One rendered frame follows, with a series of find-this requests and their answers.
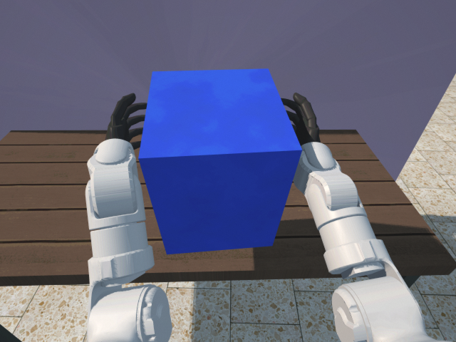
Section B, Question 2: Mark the right robot hand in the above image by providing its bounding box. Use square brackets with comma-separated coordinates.
[281, 93, 321, 146]

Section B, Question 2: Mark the left robot hand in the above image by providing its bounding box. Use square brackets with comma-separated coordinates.
[105, 93, 147, 150]

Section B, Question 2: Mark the left robot upper arm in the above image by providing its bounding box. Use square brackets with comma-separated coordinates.
[88, 284, 172, 342]

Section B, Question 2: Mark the table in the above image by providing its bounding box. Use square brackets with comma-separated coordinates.
[0, 130, 456, 342]

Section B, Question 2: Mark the robot left forearm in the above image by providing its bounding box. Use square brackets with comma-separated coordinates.
[85, 139, 155, 339]

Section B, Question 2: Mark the right robot upper arm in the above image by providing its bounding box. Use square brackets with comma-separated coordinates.
[332, 276, 452, 342]

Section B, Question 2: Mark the carton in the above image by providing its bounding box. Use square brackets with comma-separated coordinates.
[138, 68, 302, 254]

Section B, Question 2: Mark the robot right forearm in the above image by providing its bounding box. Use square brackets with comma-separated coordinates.
[294, 142, 425, 327]

